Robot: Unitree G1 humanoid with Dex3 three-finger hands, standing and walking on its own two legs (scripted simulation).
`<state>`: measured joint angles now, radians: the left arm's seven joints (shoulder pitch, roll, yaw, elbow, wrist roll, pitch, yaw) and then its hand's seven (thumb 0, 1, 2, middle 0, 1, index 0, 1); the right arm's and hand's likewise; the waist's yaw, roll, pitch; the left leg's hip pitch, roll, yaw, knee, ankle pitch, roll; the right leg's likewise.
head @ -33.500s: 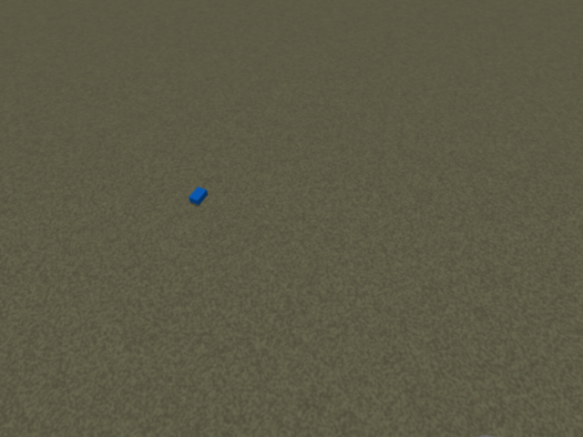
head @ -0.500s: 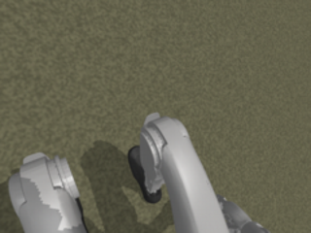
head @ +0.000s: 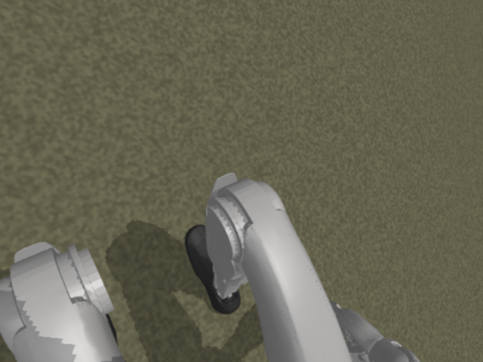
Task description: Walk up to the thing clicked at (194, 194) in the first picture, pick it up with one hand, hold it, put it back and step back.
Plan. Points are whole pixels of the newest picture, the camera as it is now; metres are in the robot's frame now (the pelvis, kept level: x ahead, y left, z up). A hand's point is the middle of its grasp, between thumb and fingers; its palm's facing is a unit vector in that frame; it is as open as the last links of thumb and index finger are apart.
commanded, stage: rest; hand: left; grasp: from above
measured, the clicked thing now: out of the picture +0.47 +0.31 -0.28
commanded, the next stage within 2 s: open in 0.36 s
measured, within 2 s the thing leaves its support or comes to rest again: neither
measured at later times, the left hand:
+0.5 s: hand out of the picture +0.46 +0.30 -0.25, palm faces -0.47 -0.10 -0.88, open 7.8 cm
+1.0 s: hand out of the picture +0.46 +0.30 -0.25, palm faces -0.46 -0.09 -0.88, open 10.1 cm
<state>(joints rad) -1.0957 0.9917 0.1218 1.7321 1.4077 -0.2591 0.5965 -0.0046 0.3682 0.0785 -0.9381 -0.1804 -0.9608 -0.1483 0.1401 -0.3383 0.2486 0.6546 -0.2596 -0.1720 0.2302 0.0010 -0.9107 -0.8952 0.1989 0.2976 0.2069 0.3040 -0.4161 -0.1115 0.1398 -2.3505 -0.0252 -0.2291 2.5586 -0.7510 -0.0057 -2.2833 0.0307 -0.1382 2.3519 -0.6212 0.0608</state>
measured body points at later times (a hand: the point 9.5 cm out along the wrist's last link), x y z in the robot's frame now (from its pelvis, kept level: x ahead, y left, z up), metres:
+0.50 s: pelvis +0.00 +0.00 +0.00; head +0.28 +0.12 +0.32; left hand +0.48 +0.30 -0.20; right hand +0.03 -0.26 -0.05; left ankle +0.05 +0.12 -0.27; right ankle +0.12 -0.13 -0.27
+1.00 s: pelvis -0.01 +0.00 +0.01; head +0.28 +0.12 +0.32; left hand +0.48 +0.30 -0.20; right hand +0.03 -0.25 -0.04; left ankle +0.05 +0.12 -0.27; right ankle +0.12 -0.13 -0.27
